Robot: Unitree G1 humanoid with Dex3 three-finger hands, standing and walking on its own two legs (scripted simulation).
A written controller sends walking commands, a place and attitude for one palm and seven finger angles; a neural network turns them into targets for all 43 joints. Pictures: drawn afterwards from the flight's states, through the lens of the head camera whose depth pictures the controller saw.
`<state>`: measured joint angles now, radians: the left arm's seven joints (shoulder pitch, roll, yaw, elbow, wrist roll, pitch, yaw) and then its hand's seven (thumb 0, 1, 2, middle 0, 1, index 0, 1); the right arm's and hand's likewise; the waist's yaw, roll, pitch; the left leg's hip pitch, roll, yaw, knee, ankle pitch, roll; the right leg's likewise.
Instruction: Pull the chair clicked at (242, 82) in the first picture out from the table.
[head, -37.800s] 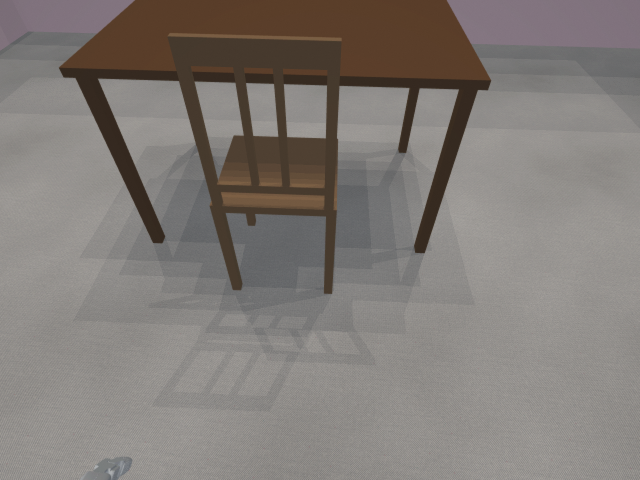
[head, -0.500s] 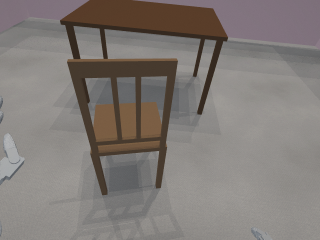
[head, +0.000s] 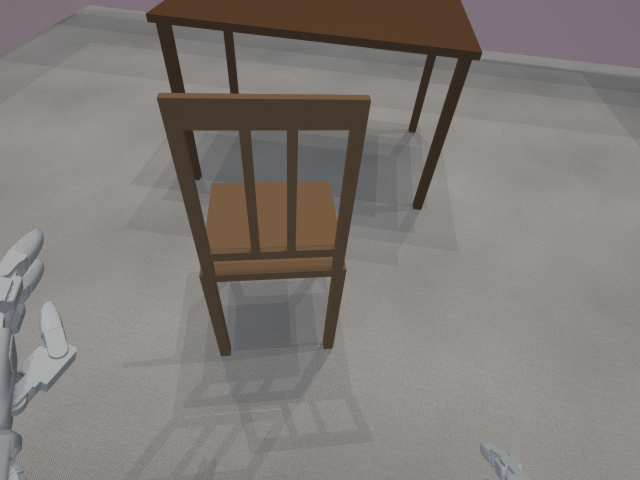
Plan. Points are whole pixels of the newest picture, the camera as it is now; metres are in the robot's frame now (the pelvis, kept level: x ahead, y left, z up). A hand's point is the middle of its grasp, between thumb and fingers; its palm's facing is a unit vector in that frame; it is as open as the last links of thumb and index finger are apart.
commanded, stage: let the arm hang, fingers relaxed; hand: left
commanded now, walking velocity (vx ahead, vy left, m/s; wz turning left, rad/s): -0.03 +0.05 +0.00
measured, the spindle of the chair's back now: (250, 197) +0.67 +0.19 -0.08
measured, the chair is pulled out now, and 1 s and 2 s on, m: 0.63 0.63 0.63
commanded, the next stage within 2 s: look to check the result in 1.18 s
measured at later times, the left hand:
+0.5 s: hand out of the picture +0.07 +0.19 -0.17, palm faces +0.10 -0.97 -0.20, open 6.9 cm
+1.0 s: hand out of the picture +0.01 +0.18 -0.17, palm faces +0.08 -0.98 -0.18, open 7.3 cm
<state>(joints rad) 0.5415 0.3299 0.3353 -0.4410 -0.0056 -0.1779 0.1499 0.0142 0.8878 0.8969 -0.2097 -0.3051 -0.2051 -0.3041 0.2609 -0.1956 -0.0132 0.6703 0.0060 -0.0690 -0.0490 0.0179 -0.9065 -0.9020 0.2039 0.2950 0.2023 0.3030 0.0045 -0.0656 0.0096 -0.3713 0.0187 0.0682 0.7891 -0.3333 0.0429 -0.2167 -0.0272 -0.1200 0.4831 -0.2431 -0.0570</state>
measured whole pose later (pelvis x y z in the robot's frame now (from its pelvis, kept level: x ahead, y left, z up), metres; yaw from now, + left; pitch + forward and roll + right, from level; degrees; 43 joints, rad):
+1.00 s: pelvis +0.02 +0.02 +0.00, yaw +3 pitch -2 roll +0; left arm 0.32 0.12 -0.01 1.09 0.01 0.01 0.04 0.01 0.92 0.90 -0.20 -0.30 -0.20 -0.30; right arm 0.34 -0.10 0.01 1.09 -0.01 0.00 -0.03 0.01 -0.92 -0.90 0.20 0.29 0.20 0.30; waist -0.01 0.02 0.04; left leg -0.18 -0.01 0.02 0.44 -0.22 0.02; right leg -0.18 0.00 -0.03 0.44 -0.23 -0.02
